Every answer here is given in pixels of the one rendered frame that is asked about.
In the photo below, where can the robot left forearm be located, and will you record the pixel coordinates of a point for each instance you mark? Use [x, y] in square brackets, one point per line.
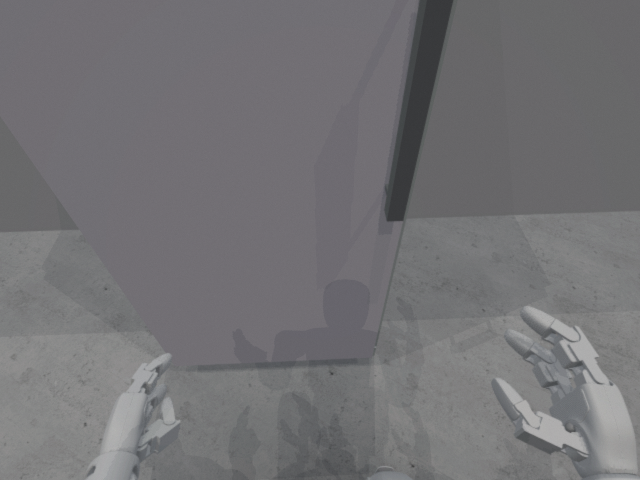
[114, 465]

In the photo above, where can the robot right hand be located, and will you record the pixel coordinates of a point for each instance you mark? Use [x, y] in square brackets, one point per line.
[604, 441]

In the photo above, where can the fridge door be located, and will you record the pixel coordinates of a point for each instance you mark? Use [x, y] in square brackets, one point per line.
[225, 159]

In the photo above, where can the robot left hand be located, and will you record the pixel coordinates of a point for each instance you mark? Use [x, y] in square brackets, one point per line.
[132, 412]

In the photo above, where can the handle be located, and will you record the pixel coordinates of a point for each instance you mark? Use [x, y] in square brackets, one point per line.
[430, 30]

